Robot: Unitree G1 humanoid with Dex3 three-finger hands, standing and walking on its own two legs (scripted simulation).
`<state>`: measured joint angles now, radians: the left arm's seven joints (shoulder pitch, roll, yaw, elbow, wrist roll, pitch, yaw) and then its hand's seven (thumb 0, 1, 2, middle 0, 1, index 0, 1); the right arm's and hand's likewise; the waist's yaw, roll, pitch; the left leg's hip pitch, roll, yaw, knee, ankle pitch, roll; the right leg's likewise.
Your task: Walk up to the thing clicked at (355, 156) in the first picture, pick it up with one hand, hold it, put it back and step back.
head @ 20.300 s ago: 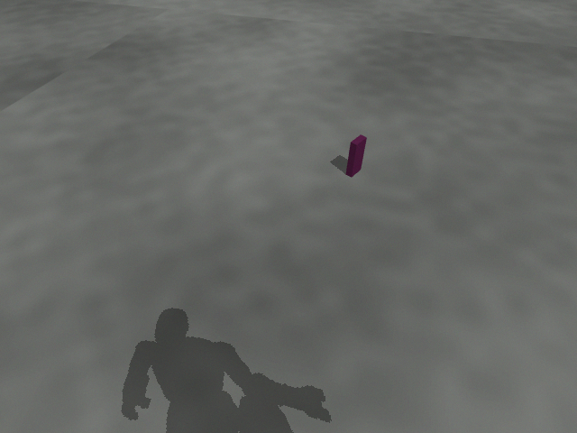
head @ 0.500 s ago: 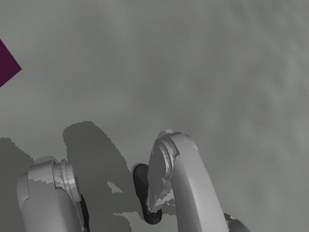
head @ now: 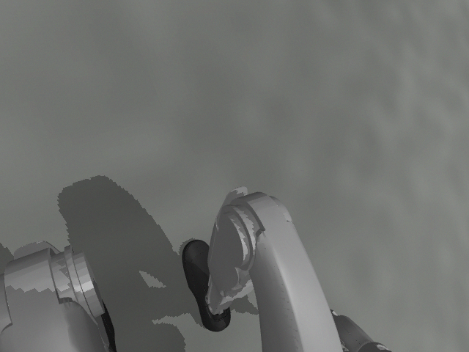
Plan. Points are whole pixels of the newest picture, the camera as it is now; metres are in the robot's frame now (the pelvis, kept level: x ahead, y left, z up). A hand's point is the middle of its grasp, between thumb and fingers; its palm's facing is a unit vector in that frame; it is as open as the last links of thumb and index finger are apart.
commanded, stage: lower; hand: left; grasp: from the side
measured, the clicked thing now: out of the picture +0.53 +0.30 -0.16
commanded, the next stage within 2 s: loosen in 0.70 s
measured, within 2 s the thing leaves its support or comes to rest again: rests again in 1.70 s
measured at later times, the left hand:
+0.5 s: hand out of the picture +0.53 +0.33 -0.15, palm faces +0.45 -0.89 -0.06, open 8.7 cm
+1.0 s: hand out of the picture +0.54 +0.33 -0.16, palm faces +0.45 -0.89 -0.06, open 8.5 cm
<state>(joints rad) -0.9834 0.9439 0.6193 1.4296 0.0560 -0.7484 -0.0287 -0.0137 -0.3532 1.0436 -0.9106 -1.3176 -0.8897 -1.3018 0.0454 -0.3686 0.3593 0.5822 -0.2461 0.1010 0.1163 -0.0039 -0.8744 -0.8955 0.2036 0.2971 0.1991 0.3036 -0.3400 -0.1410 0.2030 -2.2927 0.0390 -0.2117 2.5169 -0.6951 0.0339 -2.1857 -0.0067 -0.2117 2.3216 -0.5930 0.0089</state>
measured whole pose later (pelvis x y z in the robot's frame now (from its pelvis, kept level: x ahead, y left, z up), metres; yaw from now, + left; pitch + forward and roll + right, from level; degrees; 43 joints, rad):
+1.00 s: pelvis +0.00 +0.01 +0.00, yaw -4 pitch +20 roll -18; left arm -1.02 1.14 0.60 1.55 0.02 -0.86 -0.01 -0.02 -0.38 1.01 -0.98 -1.26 -0.96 -1.24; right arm -0.08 -0.40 0.55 0.51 -0.32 0.13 0.08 -0.01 -0.88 -0.89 0.20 0.30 0.20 0.30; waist -0.38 -0.24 0.32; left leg -2.26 0.05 -0.31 2.58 -0.73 0.03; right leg -2.12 0.03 -0.28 2.31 -0.58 0.03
